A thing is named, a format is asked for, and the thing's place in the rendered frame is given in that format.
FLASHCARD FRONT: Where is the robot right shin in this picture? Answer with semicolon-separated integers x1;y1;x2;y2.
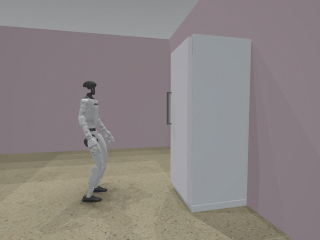
86;166;102;198

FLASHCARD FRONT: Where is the right robot hand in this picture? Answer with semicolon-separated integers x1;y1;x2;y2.
87;138;101;157

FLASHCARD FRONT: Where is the robot left forearm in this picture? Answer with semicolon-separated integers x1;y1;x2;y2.
97;117;107;133

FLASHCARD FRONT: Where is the robot right forearm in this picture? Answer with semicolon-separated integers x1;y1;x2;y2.
79;116;93;140

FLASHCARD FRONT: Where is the robot shin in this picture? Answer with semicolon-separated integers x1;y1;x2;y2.
95;164;107;188
86;166;102;198

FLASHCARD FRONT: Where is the robot left shin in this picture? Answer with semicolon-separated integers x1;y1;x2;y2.
95;164;107;188

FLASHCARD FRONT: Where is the fridge door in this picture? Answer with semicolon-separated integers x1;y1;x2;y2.
170;36;193;203

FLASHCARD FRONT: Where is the right robot upper arm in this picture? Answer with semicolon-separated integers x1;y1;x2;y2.
78;98;90;122

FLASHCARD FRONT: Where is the handle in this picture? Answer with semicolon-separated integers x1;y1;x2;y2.
166;92;172;125

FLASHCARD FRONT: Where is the left robot hand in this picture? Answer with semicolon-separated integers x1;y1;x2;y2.
103;131;114;144

